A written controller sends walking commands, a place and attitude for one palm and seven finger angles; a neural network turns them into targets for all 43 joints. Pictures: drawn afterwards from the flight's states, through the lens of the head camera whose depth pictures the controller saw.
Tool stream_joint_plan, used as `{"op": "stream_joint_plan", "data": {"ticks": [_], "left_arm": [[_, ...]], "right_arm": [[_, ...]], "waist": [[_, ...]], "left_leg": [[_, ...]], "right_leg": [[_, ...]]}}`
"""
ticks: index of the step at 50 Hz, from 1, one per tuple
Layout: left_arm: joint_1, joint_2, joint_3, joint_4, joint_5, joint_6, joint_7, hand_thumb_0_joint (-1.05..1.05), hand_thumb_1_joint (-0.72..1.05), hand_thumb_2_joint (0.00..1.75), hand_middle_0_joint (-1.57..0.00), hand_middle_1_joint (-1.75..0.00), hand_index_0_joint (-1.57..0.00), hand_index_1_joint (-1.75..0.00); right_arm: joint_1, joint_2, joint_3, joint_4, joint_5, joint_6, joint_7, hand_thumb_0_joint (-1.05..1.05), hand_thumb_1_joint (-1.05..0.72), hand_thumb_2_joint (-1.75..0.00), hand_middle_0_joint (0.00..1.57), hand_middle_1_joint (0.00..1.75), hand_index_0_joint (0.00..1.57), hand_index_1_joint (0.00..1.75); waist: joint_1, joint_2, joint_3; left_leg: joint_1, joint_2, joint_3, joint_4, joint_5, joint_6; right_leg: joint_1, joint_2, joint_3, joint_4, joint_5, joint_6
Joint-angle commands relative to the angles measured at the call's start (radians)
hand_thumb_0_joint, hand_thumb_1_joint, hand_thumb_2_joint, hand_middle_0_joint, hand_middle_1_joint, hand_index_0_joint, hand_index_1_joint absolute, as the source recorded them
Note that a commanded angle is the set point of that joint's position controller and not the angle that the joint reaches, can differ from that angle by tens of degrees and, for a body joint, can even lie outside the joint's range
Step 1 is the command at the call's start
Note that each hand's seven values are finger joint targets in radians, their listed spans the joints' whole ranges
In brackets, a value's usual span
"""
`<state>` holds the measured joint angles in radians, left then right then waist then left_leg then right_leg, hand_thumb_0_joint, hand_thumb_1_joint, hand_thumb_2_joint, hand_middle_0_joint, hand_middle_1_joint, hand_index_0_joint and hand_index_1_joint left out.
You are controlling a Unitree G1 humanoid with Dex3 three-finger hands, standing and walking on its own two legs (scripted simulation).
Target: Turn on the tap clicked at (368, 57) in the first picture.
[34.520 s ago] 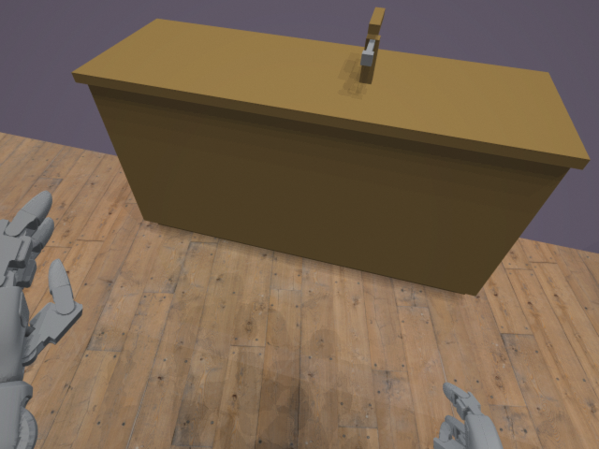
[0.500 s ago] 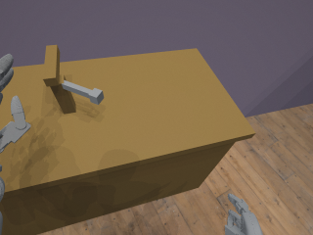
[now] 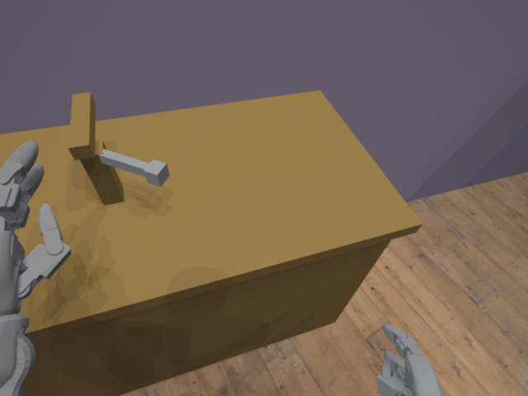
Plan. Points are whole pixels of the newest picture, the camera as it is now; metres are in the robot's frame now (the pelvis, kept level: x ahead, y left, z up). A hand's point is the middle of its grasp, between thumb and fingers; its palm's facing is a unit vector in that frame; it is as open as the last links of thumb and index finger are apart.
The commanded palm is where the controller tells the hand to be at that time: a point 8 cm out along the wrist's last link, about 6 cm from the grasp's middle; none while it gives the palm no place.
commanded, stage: come to a stop and stand still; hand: left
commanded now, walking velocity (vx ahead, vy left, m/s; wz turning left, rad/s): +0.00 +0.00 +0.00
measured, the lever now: (157, 173) +0.41 +0.22 +0.09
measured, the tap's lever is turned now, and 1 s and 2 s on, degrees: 52 52 52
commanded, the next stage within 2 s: look again from close up in 0.18 s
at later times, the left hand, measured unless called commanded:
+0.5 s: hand (61, 257) +0.22 +0.25 +0.16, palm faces +0.38 -0.85 -0.36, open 7.4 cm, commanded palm +0.16 +0.29 +0.17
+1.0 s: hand (80, 293) +0.19 +0.22 +0.14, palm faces +0.33 -0.87 -0.37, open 7.4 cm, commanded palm +0.14 +0.28 +0.17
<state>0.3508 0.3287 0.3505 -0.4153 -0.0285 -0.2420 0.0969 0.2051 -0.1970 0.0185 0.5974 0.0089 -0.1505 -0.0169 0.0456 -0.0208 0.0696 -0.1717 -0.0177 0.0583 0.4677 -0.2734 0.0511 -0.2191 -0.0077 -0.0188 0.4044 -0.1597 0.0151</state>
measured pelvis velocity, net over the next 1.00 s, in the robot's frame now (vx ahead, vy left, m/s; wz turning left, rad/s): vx -0.01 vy -0.03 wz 0.03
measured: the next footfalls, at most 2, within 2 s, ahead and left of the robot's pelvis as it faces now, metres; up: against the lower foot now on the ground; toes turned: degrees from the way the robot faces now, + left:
none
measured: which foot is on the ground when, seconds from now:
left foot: down 0.00-1.00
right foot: down 0.00-1.00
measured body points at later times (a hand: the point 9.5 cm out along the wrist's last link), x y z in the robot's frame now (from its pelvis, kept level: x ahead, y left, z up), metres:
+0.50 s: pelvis +0.00 +0.00 +0.00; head +0.03 +0.03 +0.45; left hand +0.19 +0.30 +0.18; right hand +0.18 -0.21 -0.07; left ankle -0.01 +0.08 -0.74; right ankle +0.04 -0.13 -0.74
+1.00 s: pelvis -0.01 -0.03 -0.01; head -0.02 -0.03 +0.44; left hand +0.16 +0.27 +0.16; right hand +0.20 -0.24 -0.08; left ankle -0.01 +0.08 -0.74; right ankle +0.03 -0.13 -0.74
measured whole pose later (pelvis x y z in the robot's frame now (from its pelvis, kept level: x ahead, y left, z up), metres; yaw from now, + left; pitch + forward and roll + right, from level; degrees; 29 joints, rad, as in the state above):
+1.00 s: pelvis -0.01 -0.03 -0.01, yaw +2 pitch +0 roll +1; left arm 0.42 0.38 0.33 -0.43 -0.12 -0.05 -0.01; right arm 0.16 -0.23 0.02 0.60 0.00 -0.13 0.01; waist 0.05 0.00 -0.01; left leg -0.28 -0.02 0.03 0.59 -0.30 0.02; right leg -0.35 0.00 -0.04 0.60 -0.25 -0.03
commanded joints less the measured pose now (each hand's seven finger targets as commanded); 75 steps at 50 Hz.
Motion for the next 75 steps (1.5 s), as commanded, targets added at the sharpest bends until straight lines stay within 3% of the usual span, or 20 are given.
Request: {"op": "stream_joint_plan", "data": {"ticks": [1,33,34,35,36,37,38,39,42,46,48,49,50,53,58,63,64,69,70,75], "left_arm": [[-0.048,0.188,0.106,-0.226,-0.011,-0.061,0.016,0.00,0.90,0.90,-0.20,-0.30,-0.20,-0.30],[-0.010,0.188,0.100,-0.269,-0.016,-0.051,0.016,0.00,0.90,0.90,-0.20,-0.30,-0.20,-0.30],[-0.924,0.981,0.345,-0.649,0.024,-0.196,0.036,0.00,0.90,0.90,-0.20,-0.30,-0.20,-0.30],[-0.585,0.496,0.343,-0.076,0.110,0.012,-0.011,0.00,0.90,0.90,-0.20,-0.30,-0.20,-0.30],[-0.325,0.289,0.131,0.009,-0.054,0.101,-0.045,0.00,0.90,0.90,-0.20,-0.30,-0.20,-0.30],[-0.329,0.270,0.202,-0.085,-0.114,0.154,-0.096,0.00,0.90,0.90,-0.20,-0.30,-0.20,-0.30],[-0.213,0.246,0.171,-0.048,-0.159,0.220,-0.138,0.00,0.90,0.90,-0.20,-0.30,-0.20,-0.30],[-0.084,0.074,0.049,0.002,-0.183,0.286,-0.169,0.00,0.90,0.90,-0.20,-0.30,-0.20,-0.30],[-0.046,0.152,0.031,-0.142,-0.110,0.319,-0.182,0.00,0.90,0.90,-0.20,-0.30,-0.20,-0.30],[-0.054,0.283,0.196,-0.272,-0.095,0.141,-0.084,0.00,0.90,0.90,-0.20,-0.30,-0.20,-0.30],[-0.108,0.315,0.247,-0.285,-0.114,0.032,-0.026,0.00,0.90,0.90,-0.20,-0.30,-0.20,-0.30],[-0.172,0.366,0.280,-0.308,-0.107,0.002,0.008,0.00,0.90,0.90,-0.20,-0.30,-0.20,-0.30],[-0.211,0.301,0.218,-0.275,-0.099,-0.013,0.030,0.00,0.90,0.90,-0.20,-0.30,-0.20,-0.30],[-0.271,0.273,0.163,-0.081,-0.107,0.027,0.030,0.00,0.90,0.90,-0.20,-0.30,-0.20,-0.30],[-0.386,0.277,0.035,-0.032,-0.105,0.189,-0.047,0.00,0.90,0.90,-0.20,-0.30,-0.20,-0.30],[-0.327,0.321,0.131,-0.063,-0.130,0.210,-0.035,0.00,0.90,0.90,-0.20,-0.30,-0.20,-0.30],[-0.283,0.358,0.193,-0.060,-0.139,0.204,-0.020,0.00,0.90,0.90,-0.20,-0.30,-0.20,-0.30],[-0.139,0.321,0.228,-0.125,-0.169,0.194,0.026,0.00,0.90,0.90,-0.20,-0.30,-0.20,-0.30],[-0.127,0.269,0.180,-0.151,-0.176,0.198,0.027,0.00,0.90,0.90,-0.20,-0.30,-0.20,-0.30],[-0.092,0.216,0.131,-0.186,-0.182,0.198,0.012,0.00,0.90,0.90,-0.20,-0.30,-0.20,-0.30]], "right_arm": [[-0.088,-0.127,-0.058,-0.173,0.002,-0.050,-0.006,0.00,-0.90,-0.90,0.20,0.30,0.20,0.30],[-0.084,-0.131,-0.063,-0.177,0.006,-0.037,-0.008,0.00,-0.90,-0.90,0.20,0.30,0.20,0.30],[0.119,-0.205,0.126,-0.299,0.058,-0.012,-0.080,0.00,-0.90,-0.90,0.20,0.30,0.20,0.30],[-0.057,-0.134,-0.065,-0.136,-0.066,-0.038,-0.062,0.00,-0.90,-0.90,0.20,0.30,0.20,0.30],[-0.027,-0.176,-0.061,-0.169,-0.036,-0.053,-0.002,0.00,-0.90,-0.90,0.20,0.30,0.20,0.30],[-0.008,-0.222,-0.079,-0.118,-0.038,-0.065,0.011,0.00,-0.90,-0.90,0.20,0.30,0.20,0.30],[-0.023,-0.215,-0.078,-0.104,-0.025,-0.066,0.011,0.00,-0.90,-0.90,0.20,0.30,0.20,0.30],[-0.092,-0.184,-0.046,-0.114,0.009,-0.062,0.034,0.00,-0.90,-0.90,0.20,0.30,0.20,0.30],[-0.140,-0.207,-0.054,-0.137,0.006,-0.041,0.047,0.00,-0.90,-0.90,0.20,0.30,0.20,0.30],[-0.173,-0.179,-0.055,-0.166,-0.017,-0.025,0.027,0.00,-0.90,-0.90,0.20,0.30,0.20,0.30],[-0.165,-0.158,-0.054,-0.152,-0.017,-0.032,0.008,0.00,-0.90,-0.90,0.20,0.30,0.20,0.30],[-0.172,-0.147,-0.045,-0.136,-0.006,-0.036,0.002,0.00,-0.90,-0.90,0.20,0.30,0.20,0.30],[-0.162,-0.129,-0.039,-0.134,-0.008,-0.043,-0.001,0.00,-0.90,-0.90,0.20,0.30,0.20,0.30],[-0.167,-0.155,-0.035,-0.097,0.008,-0.048,-0.027,0.00,-0.90,-0.90,0.20,0.30,0.20,0.30],[-0.229,-0.163,-0.025,-0.104,0.026,-0.045,-0.070,0.00,-0.90,-0.90,0.20,0.30,0.20,0.30],[-0.241,-0.143,-0.038,-0.095,0.029,-0.042,-0.074,0.00,-0.90,-0.90,0.20,0.30,0.20,0.30],[-0.250,-0.137,-0.039,-0.088,0.033,-0.044,-0.071,0.00,-0.90,-0.90,0.20,0.30,0.20,0.30],[-0.238,-0.128,-0.049,-0.089,0.039,-0.043,-0.058,0.00,-0.90,-0.90,0.20,0.30,0.20,0.30],[-0.225,-0.126,-0.048,-0.103,0.037,-0.046,-0.058,0.00,-0.90,-0.90,0.20,0.30,0.20,0.30],[-0.178,-0.147,-0.050,-0.097,0.036,-0.081,-0.072,0.00,-0.90,-0.90,0.20,0.30,0.20,0.30]], "waist": [[-0.016,0.073,-0.168],[-0.016,0.082,-0.148],[-0.102,0.380,-0.159],[0.056,0.268,-0.354],[0.016,0.222,-0.327],[0.031,0.201,-0.418],[0.045,0.144,-0.386],[0.047,0.111,-0.300],[0.035,0.016,-0.202],[0.035,-0.002,-0.252],[0.034,0.042,-0.253],[0.035,0.149,-0.234],[0.025,0.185,-0.227],[-0.016,0.132,-0.135],[-0.006,0.072,-0.137],[0.035,-0.031,-0.167],[0.050,-0.015,-0.165],[0.060,0.027,-0.200],[0.047,0.031,-0.199],[0.020,0.001,-0.209]], "left_leg": [[-0.052,0.077,-0.073,-0.108,0.189,-0.046],[-0.084,0.093,-0.090,-0.148,0.131,-0.051],[-0.289,0.089,-0.153,-0.081,0.067,-0.006],[0.028,0.056,-0.130,-0.069,0.379,-0.109],[0.105,0.053,-0.126,-0.023,0.766,-0.163],[0.247,0.072,-0.102,0.024,0.870,-0.152],[0.235,0.075,-0.104,0.013,0.903,-0.149],[0.205,0.078,-0.102,-0.003,0.866,-0.152],[0.049,0.068,-0.094,0.008,0.630,-0.096],[-0.058,0.032,-0.089,0.019,0.259,-0.074],[-0.100,0.020,-0.083,0.039,0.119,-0.055],[-0.109,0.014,-0.075,0.037,0.043,-0.054],[-0.130,0.004,-0.076,0.041,-0.008,-0.050],[-0.203,-0.006,-0.080,0.074,-0.191,-0.031],[-0.241,-0.002,-0.069,0.155,-0.166,-0.035],[-0.303,0.028,-0.095,0.215,-0.125,-0.061],[-0.310,0.029,-0.097,0.221,-0.122,-0.067],[-0.326,0.044,-0.104,0.225,-0.097,-0.069],[-0.329,0.045,-0.102,0.219,-0.098,-0.067],[-0.284,0.040,-0.097,0.199,-0.015,-0.042]], "right_leg": [[0.149,-0.041,0.046,-0.021,0.171,-0.034],[0.171,-0.032,0.036,-0.018,0.146,-0.025],[0.184,0.051,0.019,0.188,-0.154,0.044],[0.096,0.034,-0.013,0.145,-0.028,-0.072],[0.009,0.043,-0.083,0.110,0.091,-0.079],[-0.032,0.044,-0.048,0.094,0.160,-0.054],[-0.019,0.033,-0.057,0.101,0.151,-0.050],[-0.051,0.043,-0.070,0.112,0.116,-0.044],[-0.049,0.028,-0.101,0.109,0.166,-0.034],[-0.066,0.046,-0.089,0.145,0.012,-0.041],[-0.094,0.041,-0.071,0.149,-0.081,-0.037],[-0.113,0.037,-0.051,0.144,-0.128,-0.038],[-0.123,0.025,-0.049,0.142,-0.164,-0.041],[-0.186,-0.003,-0.010,0.102,-0.293,-0.030],[-0.130,-0.082,0.144,-0.004,-0.520,-0.027],[-0.067,-0.144,0.245,-0.032,-0.568,0.008],[-0.061,-0.144,0.253,-0.032,-0.568,0.010],[-0.033,-0.160,0.251,0.002,-0.452,0.018],[-0.038,-0.163,0.243,0.013,-0.426,0.019],[-0.054,-0.128,0.170,0.059,-0.214,0.017]]}}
